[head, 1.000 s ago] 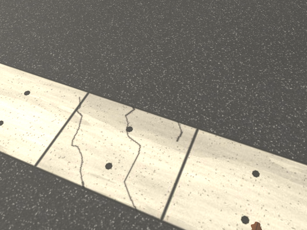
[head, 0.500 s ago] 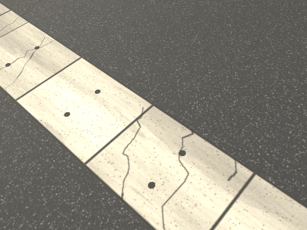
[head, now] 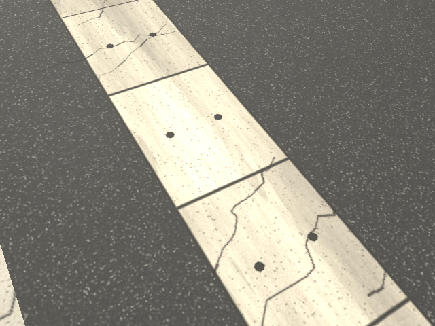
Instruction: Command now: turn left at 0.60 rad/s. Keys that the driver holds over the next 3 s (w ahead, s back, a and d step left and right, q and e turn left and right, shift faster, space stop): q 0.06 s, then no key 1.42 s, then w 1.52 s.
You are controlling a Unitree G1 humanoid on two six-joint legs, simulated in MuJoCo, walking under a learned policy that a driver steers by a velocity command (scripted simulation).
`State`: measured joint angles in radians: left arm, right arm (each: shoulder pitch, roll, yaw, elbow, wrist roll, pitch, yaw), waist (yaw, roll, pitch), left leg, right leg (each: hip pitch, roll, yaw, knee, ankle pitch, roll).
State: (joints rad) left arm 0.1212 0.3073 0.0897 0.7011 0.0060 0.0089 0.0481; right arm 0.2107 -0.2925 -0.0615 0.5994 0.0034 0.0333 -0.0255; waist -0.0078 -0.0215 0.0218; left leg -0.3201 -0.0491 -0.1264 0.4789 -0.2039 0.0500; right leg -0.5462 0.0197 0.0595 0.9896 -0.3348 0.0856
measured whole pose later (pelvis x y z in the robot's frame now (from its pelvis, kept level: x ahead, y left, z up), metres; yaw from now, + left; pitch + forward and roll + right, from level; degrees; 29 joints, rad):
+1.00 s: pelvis -0.01 +0.00 -0.01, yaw +8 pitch -2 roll +0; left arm 0.22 0.24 0.04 0.89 0.01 0.00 0.03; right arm 0.24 -0.21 -0.03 0.75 -0.01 0.00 -0.02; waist 0.01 0.00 0.03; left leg -0.20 -0.02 -0.05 0.55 -0.32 0.00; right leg -0.23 -0.03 0.05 0.53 -0.28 0.05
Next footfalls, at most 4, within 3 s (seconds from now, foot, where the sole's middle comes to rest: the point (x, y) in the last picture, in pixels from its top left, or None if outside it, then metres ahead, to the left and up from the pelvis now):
0.20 right None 0.06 -0.14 -0.78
0.50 left None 0.00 0.12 -0.78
2.18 left None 0.40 0.16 -0.78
2.72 right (221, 242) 0.73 -0.04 -0.78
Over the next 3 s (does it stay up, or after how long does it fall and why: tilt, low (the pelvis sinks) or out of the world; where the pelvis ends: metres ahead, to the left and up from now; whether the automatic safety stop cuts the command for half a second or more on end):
stays up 0.69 0.03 0.01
